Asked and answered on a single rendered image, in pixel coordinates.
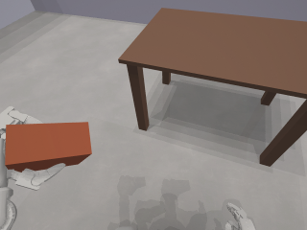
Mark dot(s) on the sponge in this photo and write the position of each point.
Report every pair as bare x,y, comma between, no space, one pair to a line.
39,147

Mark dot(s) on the table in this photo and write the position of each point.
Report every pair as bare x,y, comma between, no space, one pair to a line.
262,53

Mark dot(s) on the robot left hand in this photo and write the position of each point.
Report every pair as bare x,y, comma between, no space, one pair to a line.
28,178

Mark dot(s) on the robot left forearm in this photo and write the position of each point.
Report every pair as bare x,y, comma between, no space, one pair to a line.
8,211

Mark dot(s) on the robot right hand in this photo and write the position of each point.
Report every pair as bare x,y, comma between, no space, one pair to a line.
241,217

